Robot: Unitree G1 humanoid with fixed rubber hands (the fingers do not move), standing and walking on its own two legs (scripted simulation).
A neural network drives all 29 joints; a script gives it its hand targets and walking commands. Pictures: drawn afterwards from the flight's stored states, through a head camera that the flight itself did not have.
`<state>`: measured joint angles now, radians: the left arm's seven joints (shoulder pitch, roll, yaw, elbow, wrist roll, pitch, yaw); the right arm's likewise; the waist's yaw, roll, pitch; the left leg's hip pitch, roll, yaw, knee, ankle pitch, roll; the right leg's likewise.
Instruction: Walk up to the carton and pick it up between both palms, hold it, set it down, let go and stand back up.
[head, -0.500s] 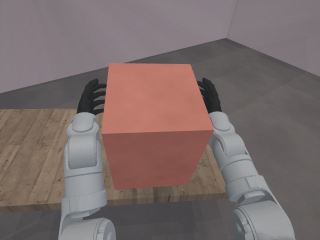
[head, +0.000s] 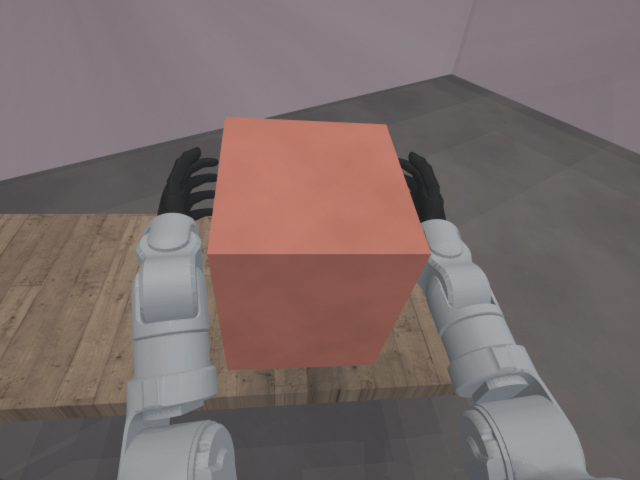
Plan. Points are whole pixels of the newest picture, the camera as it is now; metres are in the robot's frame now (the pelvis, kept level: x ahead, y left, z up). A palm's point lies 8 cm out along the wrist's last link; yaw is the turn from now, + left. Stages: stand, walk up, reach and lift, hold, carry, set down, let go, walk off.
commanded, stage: hold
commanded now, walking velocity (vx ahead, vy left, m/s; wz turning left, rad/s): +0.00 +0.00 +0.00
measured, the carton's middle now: (305, 250) +0.37 +0.00 +0.12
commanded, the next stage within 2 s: set down in 0.54 s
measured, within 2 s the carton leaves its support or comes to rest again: neither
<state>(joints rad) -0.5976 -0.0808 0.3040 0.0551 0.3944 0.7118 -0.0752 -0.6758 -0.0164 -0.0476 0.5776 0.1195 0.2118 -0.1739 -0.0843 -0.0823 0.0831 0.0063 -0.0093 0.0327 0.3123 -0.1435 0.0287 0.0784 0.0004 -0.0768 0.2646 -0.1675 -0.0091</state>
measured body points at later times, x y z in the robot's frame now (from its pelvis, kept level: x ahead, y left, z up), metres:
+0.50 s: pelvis -0.01 -0.01 +0.00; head -0.03 +0.02 +0.45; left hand +0.38 +0.15 +0.19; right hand +0.38 -0.15 +0.18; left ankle +0.03 +0.10 -0.75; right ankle +0.00 -0.11 -0.75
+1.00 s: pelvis +0.01 -0.01 +0.00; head -0.03 +0.02 +0.45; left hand +0.38 +0.15 +0.17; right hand +0.39 -0.15 +0.17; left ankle +0.03 +0.10 -0.75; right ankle +0.00 -0.11 -0.75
